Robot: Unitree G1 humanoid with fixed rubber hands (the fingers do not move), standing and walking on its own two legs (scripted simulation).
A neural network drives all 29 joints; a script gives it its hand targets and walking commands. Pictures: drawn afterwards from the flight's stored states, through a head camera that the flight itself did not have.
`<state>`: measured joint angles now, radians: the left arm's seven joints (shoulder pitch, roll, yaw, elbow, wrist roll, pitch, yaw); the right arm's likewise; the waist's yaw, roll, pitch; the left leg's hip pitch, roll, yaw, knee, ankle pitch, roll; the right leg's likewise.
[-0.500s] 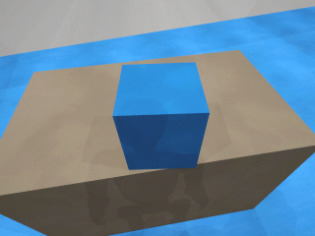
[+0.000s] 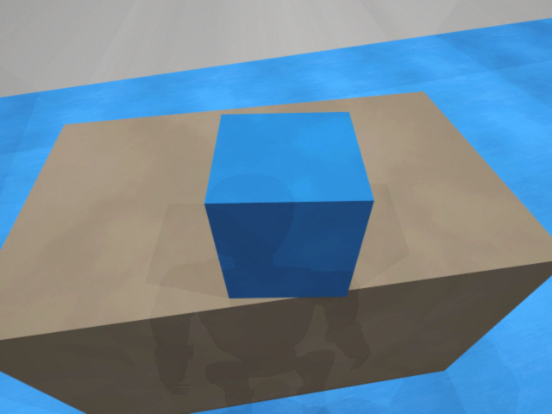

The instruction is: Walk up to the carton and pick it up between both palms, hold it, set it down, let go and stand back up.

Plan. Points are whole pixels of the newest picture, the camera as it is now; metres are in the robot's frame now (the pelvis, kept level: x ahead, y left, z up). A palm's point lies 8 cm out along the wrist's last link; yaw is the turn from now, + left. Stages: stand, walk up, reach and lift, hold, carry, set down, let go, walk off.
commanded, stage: walk up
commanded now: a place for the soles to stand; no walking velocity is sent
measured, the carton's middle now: (286, 209) +0.44 +0.00 +0.05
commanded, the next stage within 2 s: reach and lift in 0.28 s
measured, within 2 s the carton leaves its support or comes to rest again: neither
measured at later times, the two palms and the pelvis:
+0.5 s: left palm out of the picture +0.13 +0.26 -0.14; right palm out of the picture +0.14 -0.26 -0.14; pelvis -0.04 -0.01 -0.03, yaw -1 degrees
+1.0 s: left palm out of the picture +0.14 +0.23 -0.08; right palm out of the picture +0.13 -0.23 -0.08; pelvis -0.04 -0.02 +0.00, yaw -3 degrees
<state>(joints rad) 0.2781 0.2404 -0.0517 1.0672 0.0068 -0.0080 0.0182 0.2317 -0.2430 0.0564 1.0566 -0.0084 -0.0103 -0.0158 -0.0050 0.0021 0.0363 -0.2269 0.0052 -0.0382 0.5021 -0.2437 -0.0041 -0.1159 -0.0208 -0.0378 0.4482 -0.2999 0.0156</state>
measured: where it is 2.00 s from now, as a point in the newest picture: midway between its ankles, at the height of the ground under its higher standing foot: outside the picture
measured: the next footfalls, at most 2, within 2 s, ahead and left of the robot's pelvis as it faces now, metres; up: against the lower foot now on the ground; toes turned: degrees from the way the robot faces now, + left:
none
